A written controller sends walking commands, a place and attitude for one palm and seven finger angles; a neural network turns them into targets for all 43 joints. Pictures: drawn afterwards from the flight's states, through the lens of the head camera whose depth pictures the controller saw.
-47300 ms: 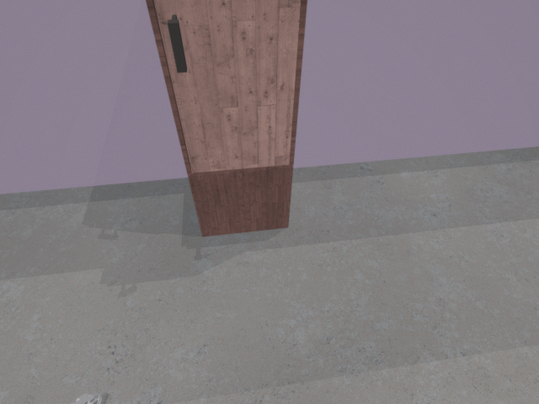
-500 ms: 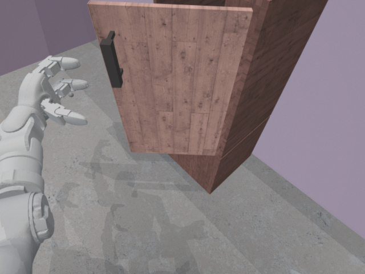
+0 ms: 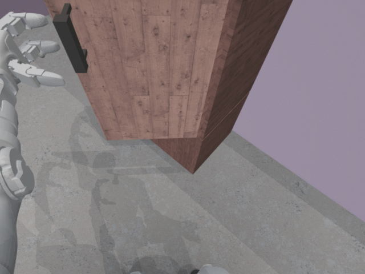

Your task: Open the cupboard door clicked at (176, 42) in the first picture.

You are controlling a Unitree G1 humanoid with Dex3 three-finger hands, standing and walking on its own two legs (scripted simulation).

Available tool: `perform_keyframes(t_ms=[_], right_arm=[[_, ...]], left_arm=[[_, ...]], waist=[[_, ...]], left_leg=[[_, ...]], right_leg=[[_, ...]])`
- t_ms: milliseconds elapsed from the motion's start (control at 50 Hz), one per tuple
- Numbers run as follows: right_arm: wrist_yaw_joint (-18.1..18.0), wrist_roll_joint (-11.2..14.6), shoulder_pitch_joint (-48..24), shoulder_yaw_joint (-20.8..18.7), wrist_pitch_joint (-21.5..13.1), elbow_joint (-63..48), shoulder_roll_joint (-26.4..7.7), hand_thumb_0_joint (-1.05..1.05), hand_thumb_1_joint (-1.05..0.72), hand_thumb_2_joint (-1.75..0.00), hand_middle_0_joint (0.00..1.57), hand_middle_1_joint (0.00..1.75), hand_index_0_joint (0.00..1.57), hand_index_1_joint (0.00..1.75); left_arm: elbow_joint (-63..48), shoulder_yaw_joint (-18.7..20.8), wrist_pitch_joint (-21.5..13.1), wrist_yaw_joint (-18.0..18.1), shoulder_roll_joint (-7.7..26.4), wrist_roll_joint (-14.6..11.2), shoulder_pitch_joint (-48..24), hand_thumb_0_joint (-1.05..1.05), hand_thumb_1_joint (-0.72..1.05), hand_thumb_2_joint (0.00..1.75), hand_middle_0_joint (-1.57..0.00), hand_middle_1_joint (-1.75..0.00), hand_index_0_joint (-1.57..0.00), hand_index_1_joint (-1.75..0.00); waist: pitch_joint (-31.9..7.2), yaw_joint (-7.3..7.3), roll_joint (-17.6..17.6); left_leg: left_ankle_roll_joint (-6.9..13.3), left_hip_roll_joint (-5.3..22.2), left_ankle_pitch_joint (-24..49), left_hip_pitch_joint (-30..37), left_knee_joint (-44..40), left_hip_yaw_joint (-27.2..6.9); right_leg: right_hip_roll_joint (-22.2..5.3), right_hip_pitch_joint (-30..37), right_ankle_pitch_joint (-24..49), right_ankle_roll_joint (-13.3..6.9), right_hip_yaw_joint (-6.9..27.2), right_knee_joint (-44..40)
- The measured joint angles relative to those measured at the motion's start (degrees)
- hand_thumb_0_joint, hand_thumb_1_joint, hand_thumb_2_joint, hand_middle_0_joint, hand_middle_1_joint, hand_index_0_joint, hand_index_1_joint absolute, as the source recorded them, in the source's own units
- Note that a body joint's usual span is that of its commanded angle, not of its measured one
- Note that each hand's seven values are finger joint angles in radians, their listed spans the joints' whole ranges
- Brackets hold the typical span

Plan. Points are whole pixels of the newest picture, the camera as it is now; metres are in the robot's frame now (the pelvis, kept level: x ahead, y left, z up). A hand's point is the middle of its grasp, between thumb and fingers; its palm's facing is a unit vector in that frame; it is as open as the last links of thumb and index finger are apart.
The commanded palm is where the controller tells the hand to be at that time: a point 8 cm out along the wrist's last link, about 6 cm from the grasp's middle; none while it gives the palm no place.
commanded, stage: move the hooked fingers beside the handle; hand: left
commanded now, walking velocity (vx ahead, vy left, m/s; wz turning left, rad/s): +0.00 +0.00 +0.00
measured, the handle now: (74, 39) +0.59 +0.18 +0.15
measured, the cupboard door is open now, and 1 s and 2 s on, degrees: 45 45 44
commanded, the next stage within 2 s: slide the fingers in behind the handle in 0.98 s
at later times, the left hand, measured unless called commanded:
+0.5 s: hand (29, 51) +0.55 +0.25 +0.15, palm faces -0.02 -1.00 +0.02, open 14.0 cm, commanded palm +0.53 +0.29 +0.15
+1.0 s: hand (36, 51) +0.55 +0.24 +0.16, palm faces -0.02 -1.00 +0.02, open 14.0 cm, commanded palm +0.54 +0.28 +0.15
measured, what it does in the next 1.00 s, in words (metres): stands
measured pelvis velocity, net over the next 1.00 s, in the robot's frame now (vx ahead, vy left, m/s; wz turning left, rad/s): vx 0.01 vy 0.01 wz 0.00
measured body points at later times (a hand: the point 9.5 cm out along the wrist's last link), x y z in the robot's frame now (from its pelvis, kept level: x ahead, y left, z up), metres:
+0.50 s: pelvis +0.02 +0.01 +0.00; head +0.14 +0.03 +0.43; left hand +0.55 +0.31 +0.15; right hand -0.05 -0.26 -0.10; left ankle -0.01 +0.11 -0.72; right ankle -0.01 -0.12 -0.72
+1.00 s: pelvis +0.01 +0.01 -0.01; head +0.12 +0.03 +0.43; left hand +0.54 +0.29 +0.16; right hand -0.01 -0.26 -0.11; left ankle -0.01 +0.11 -0.72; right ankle -0.01 -0.12 -0.72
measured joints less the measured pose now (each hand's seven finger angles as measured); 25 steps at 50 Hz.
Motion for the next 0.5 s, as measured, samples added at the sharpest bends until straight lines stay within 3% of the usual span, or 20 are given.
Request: perform_keyframes(t_ms=[240, 340, 500], right_arm=[[0.0, -1.0, 3.2, 0.4, 1.6, -1.1, -0.3, 0.0, -0.9, -0.9, 0.2, 0.3, 0.2, 0.3], [0.6, -1.1, 5.2, 0.1, 3.3, -1.6, 0.1, 0.0, -0.9, -0.9, 0.2, 0.3, 0.2, 0.3], [1.4, -1.0, 4.8, -0.3, 4.6, -1.8, 1.1, 0.0, -0.9, -0.9, 0.21, 0.3, 0.2, 0.3]], left_arm=[[4.4, 3.3, 0.3, -0.9, 8.0, 3.2, -7.1, -0.01, -0.5, 0.3, -0.3, -1.2, -0.3, -1.2], [1.7, 4.6, 0.7, -2.7, 8.4, 2.3, -3.5, -0.01, -0.49, 0.3, -0.3, -1.2, -0.3, -1.2], [-3.0, 3.8, 0.8, -3.4, 5.5, 0.5, 1.4, -0.01, -0.5, 0.3, -0.3, -1.2, -0.3, -1.2]], waist=[[0.3, -3.39, 0.3], [-0.5, -2.82, 0.2], [-1.4, -1.13, 0.0]], left_leg=[[0.1, 1.0, -0.9, -5.5, 2.0, 0.5], [0.2, 1.3, -1.5, -5.1, 1.7, 1.2], [0.5, 1.1, -2.5, -4.0, 2.1, 0.6]], right_leg=[[1.0, -5.2, 0.2, 0.1, 0.6, 0.6], [1.3, -5.0, 0.1, 0.3, 1.3, 0.0], [1.1, -3.1, -0.5, 0.6, 0.8, -0.7]])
